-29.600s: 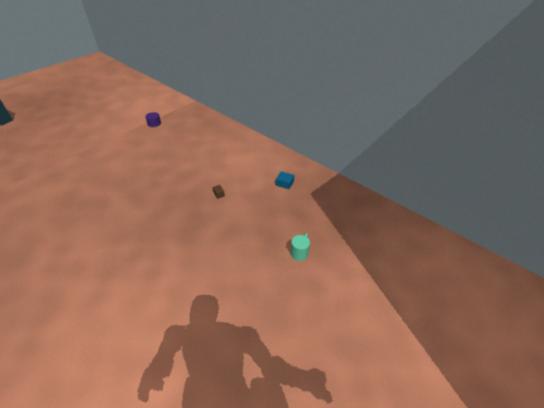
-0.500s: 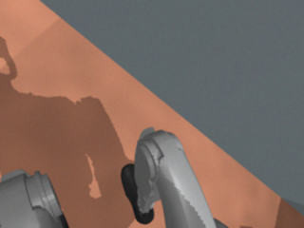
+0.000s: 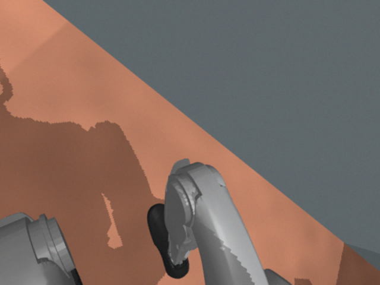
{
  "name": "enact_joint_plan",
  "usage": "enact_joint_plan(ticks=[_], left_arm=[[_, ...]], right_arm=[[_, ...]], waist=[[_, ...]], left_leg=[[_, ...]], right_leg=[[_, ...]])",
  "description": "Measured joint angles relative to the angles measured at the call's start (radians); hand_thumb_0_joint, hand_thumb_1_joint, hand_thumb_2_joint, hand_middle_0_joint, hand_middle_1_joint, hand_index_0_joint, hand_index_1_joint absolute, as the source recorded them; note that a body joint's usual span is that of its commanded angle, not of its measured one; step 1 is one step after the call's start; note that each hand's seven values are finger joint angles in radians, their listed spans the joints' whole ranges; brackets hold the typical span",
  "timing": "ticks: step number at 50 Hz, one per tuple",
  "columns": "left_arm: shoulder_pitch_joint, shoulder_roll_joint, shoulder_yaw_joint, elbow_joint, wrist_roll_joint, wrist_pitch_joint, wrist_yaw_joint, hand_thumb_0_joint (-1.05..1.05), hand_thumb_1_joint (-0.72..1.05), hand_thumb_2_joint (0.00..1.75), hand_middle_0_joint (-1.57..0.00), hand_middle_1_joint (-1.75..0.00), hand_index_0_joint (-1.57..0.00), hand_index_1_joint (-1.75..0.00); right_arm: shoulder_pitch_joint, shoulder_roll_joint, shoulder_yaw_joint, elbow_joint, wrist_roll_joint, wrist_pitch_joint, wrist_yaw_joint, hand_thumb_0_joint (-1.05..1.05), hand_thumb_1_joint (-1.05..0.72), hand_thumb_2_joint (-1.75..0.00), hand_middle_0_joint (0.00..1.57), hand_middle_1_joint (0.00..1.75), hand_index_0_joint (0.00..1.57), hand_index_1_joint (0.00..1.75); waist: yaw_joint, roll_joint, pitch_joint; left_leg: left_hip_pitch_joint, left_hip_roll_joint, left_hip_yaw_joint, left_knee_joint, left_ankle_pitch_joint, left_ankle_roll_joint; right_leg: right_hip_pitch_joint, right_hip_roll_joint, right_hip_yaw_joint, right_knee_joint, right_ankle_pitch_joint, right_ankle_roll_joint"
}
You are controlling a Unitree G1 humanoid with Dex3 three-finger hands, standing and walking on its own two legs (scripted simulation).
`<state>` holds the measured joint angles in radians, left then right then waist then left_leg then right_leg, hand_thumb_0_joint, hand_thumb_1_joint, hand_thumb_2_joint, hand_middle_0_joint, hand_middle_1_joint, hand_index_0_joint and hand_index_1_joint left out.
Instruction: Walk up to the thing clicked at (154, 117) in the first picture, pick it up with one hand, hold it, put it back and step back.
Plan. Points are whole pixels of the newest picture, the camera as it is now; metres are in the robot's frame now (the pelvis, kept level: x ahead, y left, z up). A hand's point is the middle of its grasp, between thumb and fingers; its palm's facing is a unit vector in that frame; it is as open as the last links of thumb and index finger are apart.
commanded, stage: close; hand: left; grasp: from above
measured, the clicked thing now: out of the picture +0.45 +0.31 -0.27
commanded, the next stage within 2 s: settle in 0.86 s
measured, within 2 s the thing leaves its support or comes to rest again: leaves its support in 1.26 s
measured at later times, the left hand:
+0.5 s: hand out of the picture +0.43 +0.30 -0.25, palm faces -0.45 -0.16 -0.88, open 11.5 cm
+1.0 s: hand out of the picture +0.44 +0.30 -0.24, palm faces -0.44 -0.15 -0.88, open 11.4 cm
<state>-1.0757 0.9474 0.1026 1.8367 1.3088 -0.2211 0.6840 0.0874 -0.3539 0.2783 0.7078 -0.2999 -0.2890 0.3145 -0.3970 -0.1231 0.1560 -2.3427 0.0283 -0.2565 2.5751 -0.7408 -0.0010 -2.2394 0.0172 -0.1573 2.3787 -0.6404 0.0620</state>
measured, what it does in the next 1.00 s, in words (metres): stands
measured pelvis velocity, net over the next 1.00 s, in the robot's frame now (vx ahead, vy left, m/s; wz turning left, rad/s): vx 0.00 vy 0.00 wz -0.01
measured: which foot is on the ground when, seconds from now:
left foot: down 0.00-1.00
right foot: down 0.00-1.00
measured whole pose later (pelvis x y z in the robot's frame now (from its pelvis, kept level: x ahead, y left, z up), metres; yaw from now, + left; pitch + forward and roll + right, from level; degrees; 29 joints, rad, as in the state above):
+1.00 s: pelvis +0.00 +0.00 +0.01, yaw +0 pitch +27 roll -14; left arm -1.09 0.96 0.05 1.82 1.27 -0.22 0.68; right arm 0.09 -0.36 0.30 0.66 -0.29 -0.29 0.30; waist -0.40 -0.13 0.18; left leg -2.32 0.03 -0.26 2.55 -0.73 0.00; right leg -2.22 0.02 -0.16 2.34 -0.63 0.06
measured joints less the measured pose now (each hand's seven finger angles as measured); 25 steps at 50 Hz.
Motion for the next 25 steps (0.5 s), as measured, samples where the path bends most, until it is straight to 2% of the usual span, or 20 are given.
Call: enact_joint_plan(ticks=[15,25], left_arm=[[-0.001,0.003,-0.021,-0.005,-0.025,0.003,0.003,0.01,-0.3,0.86,-0.24,-1.02,-0.38,-0.98],[-0.002,0.004,-0.024,-0.013,-0.027,0.002,-0.006,0.0,-0.28,0.87,-0.26,-1.01,-0.44,-0.98]], right_arm=[[-0.006,0.002,0.011,-0.022,0.004,-0.002,-0.006,0.0,-0.91,-0.9,0.2,0.3,0.2,0.29],[0.01,-0.001,0.014,-0.025,0.007,-0.002,-0.008,0.0,-0.91,-0.9,0.2,0.3,0.2,0.29]], waist=[[0.002,-0.001,0.012],[0.002,-0.003,0.013]], left_leg=[[0.01,0.006,-0.001,-0.014,0.001,0.001],[0.013,0.003,-0.003,-0.016,0.005,-0.001]], right_leg=[[0.007,0.005,-0.002,-0.016,0.007,0.001],[0.013,0.003,-0.004,-0.019,0.008,-0.001]])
